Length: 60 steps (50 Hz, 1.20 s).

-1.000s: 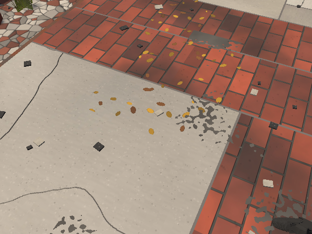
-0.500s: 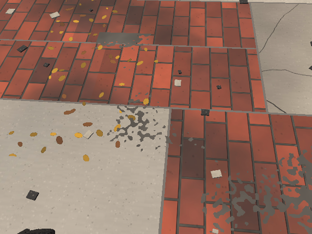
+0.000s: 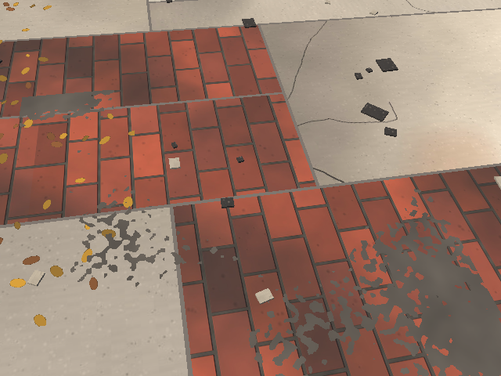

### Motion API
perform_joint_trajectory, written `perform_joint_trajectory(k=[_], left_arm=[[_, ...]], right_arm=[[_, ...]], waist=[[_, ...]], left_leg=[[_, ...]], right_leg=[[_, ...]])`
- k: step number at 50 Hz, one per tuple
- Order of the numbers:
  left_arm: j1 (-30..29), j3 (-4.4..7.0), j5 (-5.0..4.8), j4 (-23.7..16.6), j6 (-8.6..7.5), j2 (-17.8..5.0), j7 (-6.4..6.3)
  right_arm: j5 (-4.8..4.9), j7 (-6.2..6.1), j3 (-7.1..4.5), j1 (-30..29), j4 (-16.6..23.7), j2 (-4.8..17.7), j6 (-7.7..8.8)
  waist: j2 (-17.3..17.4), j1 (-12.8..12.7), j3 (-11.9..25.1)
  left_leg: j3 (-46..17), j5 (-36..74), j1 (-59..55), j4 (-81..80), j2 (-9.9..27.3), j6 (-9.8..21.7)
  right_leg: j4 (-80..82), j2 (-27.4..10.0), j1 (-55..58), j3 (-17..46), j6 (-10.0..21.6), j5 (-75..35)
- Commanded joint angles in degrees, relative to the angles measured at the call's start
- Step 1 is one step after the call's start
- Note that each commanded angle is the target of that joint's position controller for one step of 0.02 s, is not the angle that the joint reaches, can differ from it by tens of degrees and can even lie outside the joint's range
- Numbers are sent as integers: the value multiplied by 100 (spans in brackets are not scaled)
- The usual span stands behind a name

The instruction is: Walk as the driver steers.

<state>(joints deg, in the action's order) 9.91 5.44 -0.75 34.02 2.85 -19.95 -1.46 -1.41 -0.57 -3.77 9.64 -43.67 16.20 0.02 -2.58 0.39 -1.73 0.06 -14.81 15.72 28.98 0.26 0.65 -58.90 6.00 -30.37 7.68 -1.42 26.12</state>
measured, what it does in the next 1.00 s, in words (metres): steps on the spot, turning right: right foot, then left foot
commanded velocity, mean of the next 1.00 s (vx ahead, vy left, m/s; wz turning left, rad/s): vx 0.00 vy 0.00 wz -0.60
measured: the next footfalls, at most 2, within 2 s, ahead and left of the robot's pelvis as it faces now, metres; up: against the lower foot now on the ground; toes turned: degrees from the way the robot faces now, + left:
right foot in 0.30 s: +0.02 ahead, -0.15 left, +0.00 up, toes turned -13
left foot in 0.78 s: +0.10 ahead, +0.05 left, +0.00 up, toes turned -33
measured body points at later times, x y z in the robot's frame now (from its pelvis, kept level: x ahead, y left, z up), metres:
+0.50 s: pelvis -0.01 -0.05 +0.01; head +0.03 -0.10 +0.45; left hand +0.23 +0.18 -0.06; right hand +0.05 -0.38 -0.11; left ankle +0.02 +0.10 -0.65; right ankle -0.02 -0.14 -0.74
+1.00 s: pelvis +0.00 -0.02 +0.01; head +0.04 -0.03 +0.45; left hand +0.29 +0.14 -0.10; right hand -0.03 -0.34 -0.08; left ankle +0.07 +0.07 -0.74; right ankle -0.10 -0.13 -0.66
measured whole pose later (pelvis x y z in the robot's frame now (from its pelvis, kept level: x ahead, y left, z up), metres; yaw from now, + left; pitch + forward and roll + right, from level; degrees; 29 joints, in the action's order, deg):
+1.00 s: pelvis +0.00 -0.02 +0.01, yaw -36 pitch +1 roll +0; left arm 11.4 6.2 -1.5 36.9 3.9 -20.7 -1.2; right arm -0.9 -2.0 -3.6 8.8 -38.5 15.0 -0.5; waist -2.4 0.3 -3.7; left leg 2.7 -13.2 13.0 25.2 1.5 0.8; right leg -62.9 1.5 -28.9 4.7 -5.8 24.2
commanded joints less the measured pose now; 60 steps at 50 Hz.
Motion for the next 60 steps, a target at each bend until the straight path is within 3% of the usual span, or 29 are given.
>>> perform_joint_trajectory(k=[1,3,7,12,14,15,16,17,18,19,20,21,24,28,35,38,39,40,41,42,44,45,48,50,52,55,58,59,60], left_arm=[[303,244,-18,-212,35,-581,-21],[-35,165,-77,-370,29,-391,7],[-372,43,-27,-579,11,-201,96],[-163,95,-48,-568,66,-334,208],[226,156,-42,-424,81,-344,229],[482,250,-31,-347,75,-561,175],[735,418,-22,-416,44,-1277,75],[594,377,180,-531,-90,-1400,118],[584,297,208,-489,-218,-1093,168],[352,233,154,-405,-288,-937,151],[100,200,59,-405,-293,-802,119],[-100,152,-9,-419,-270,-725,86],[-176,107,54,-426,-235,-696,13],[-102,141,36,-363,-199,-796,-32],[-263,166,4,-364,-109,-862,53],[-487,136,-95,-392,-54,-779,24],[-314,85,-78,-382,-54,-583,3],[94,31,-37,-382,-80,-327,13],[-3,174,-15,-381,-136,-772,-9],[94,293,-8,-283,-137,-1065,-9],[230,303,-39,-57,-24,-874,-33],[223,265,-48,-53,19,-721,-22],[-143,154,-110,-233,12,-423,20],[-336,83,-60,-340,-6,-311,48],[-346,-2,4,-375,-22,-172,85],[-157,1,-5,-289,-16,-255,117],[351,25,15,-38,-17,-266,154],[426,52,29,-49,-18,-460,121],[451,112,92,-180,-11,-963,27]], right_arm=[[104,-128,-145,-579,581,737,63],[63,-176,-165,-287,544,777,-2],[81,-166,-287,-55,512,1077,-94],[243,-41,-382,-156,488,1287,-86],[361,-28,-365,-241,448,1197,-63],[321,0,-304,95,310,957,-33],[-2,35,-163,110,497,553,-13],[-16,-21,-163,-398,774,612,5],[95,-57,-245,-652,777,883,-7],[163,-75,-268,-646,762,903,-19],[126,-119,-288,-527,649,898,-31],[82,-143,-309,-461,636,944,-48],[114,-107,-281,-253,580,796,-42],[119,-97,-215,-471,679,644,-33],[187,27,-234,-437,792,688,96],[172,77,-271,-1,698,671,170],[104,49,-339,156,688,931,168],[10,6,-418,-60,771,1422,107],[-120,17,-398,5,798,1289,118],[-71,-16,-302,-220,890,1013,136],[65,-86,-216,-578,967,725,113],[106,-119,-190,-567,965,694,99],[47,-189,-206,-227,896,772,10],[49,-191,-257,-34,838,906,-35],[94,-136,-302,-101,822,1058,-66],[205,-42,-319,-137,758,1160,-85],[356,-15,-223,-132,618,992,-67],[262,18,-121,192,490,728,-14],[-110,90,74,291,643,243,47]], waist=[[1002,-168,179],[1113,52,227],[1287,297,480],[1399,184,536],[1226,-94,589],[683,-148,707],[-1089,-72,839],[-1414,-260,970],[-746,-436,975],[-619,-251,747],[-373,-131,658],[-450,-42,590],[-507,55,757],[-544,-76,685],[-669,-135,637],[-599,169,717],[-186,122,853],[1374,-276,769],[1757,-65,608],[1260,-159,499],[958,-237,277],[980,-178,212],[1178,89,255],[1222,239,423],[1248,232,549],[1354,183,601],[1154,-131,589],[641,-86,742],[-1111,143,1035]], left_leg=[[-1047,1745,-603,-1121,1432,1015],[-716,1920,-1004,-1137,1378,1084],[-446,2222,-1430,-1061,1635,1182],[-137,2417,-1179,-804,1823,1040],[166,2114,-882,-254,1698,680],[537,1474,-317,441,1438,272],[1007,-1175,1323,2248,747,-313],[269,-2501,2261,3494,100,-531],[-203,-2277,2290,4027,220,-494],[-314,-1781,2308,4022,299,-417],[-366,-1361,2291,3811,351,-415],[-369,-1054,2185,3694,325,-456],[-310,-577,1785,3438,106,-561],[-412,-519,1588,2290,-17,-608],[-503,-731,760,965,-259,-437],[-387,340,-198,-594,-237,-242],[-841,886,-884,-861,422,-3],[-2109,2012,-1318,-996,1632,693],[-2961,2316,-911,-1199,2354,1532],[-2586,2130,-741,-1163,2268,1560],[-1567,1586,-679,-1074,1573,1089],[-1313,1721,-738,-1063,1474,1069],[-794,1983,-1161,-1104,1348,1157],[-749,2217,-1437,-1045,1493,1253],[-590,2458,-1287,-988,1549,1278],[-528,2651,-1115,-862,1616,1267],[-316,2152,-637,-359,1432,829],[-39,1336,-95,48,1181,349],[514,-1296,974,1347,596,-284]], right_leg=[[-1214,-358,-658,-94,-284,-266],[-703,-476,-768,-371,-396,-456],[581,-773,-288,-654,-438,-305],[2038,-712,771,-1078,-135,-567],[3254,-549,1611,-1218,188,-1473],[3744,-610,2470,-868,414,-2323],[3737,-2052,3623,1114,991,-4645],[3750,-2925,3192,2252,2184,-5004],[3862,-2659,3045,1857,2187,-4581],[3848,-2309,2841,1385,1849,-4174],[3838,-2015,2732,1129,1562,-3747],[3844,-1894,2560,1024,1462,-3772],[3877,-1685,2361,936,1477,-3758],[3832,-1614,2341,1262,1478,-3011],[3588,-1503,2027,2138,1444,-2748],[3218,-1172,1801,2186,1094,-2688],[2756,-886,1317,1888,775,-1778],[1583,27,295,730,363,239],[218,125,-236,237,62,1232],[-606,-194,-267,272,-76,872],[-1101,-301,-386,117,-274,181],[-1237,-332,-495,51,-358,-33],[-566,-483,-597,-366,-501,-281],[42,-635,-421,-442,-535,-159],[748,-697,164,-597,-465,-9],[1722,-604,863,-843,-327,-204],[3778,-456,2139,-980,76,-1733],[4021,-833,2971,-411,242,-2634],[3761,-2307,3761,1251,776,-4857]])
Velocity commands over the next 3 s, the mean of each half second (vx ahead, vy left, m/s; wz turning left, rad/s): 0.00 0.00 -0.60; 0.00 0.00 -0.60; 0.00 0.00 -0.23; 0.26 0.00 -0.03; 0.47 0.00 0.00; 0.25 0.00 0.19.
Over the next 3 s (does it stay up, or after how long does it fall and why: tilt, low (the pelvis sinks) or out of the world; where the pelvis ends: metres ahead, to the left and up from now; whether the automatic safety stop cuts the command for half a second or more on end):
stays up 0.41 -0.40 0.00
